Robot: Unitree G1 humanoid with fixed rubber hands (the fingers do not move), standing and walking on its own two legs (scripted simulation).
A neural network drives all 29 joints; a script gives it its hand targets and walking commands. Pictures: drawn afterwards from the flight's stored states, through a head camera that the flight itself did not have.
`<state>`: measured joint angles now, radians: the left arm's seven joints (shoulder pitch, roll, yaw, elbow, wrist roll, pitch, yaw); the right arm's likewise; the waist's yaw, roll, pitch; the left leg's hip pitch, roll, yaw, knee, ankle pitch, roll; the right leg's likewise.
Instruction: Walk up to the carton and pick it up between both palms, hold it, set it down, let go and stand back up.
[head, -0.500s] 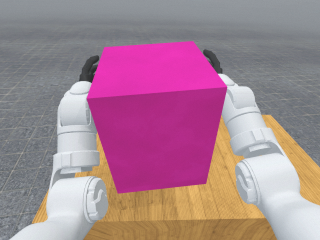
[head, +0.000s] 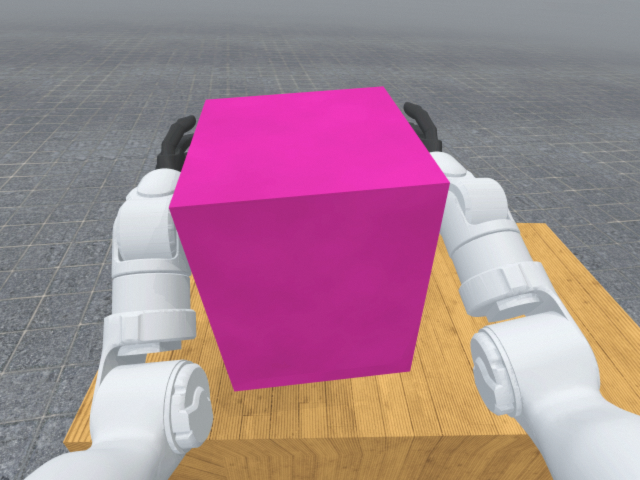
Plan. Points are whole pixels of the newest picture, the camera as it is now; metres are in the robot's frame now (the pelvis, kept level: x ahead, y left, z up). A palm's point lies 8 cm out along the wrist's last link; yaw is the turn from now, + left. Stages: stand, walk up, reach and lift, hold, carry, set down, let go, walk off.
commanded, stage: hold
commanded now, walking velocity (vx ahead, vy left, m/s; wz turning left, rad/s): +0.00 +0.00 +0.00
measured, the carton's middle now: (309, 237) +0.32 +0.00 +0.22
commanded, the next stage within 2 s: none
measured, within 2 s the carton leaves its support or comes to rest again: neither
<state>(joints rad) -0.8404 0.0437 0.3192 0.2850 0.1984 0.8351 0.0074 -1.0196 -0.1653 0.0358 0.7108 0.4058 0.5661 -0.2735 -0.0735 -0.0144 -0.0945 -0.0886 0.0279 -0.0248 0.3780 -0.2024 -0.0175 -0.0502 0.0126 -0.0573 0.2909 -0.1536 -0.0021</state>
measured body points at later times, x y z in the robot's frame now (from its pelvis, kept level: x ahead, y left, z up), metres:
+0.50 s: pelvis +0.00 +0.00 +0.00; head -0.08 +0.02 +0.44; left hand +0.38 +0.15 +0.27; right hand +0.39 -0.14 +0.28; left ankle +0.01 +0.13 -0.75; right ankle +0.01 -0.11 -0.75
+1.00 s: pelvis +0.00 +0.00 +0.00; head -0.08 +0.02 +0.44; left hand +0.39 +0.15 +0.27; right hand +0.39 -0.14 +0.28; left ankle +0.01 +0.13 -0.75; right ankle +0.01 -0.11 -0.75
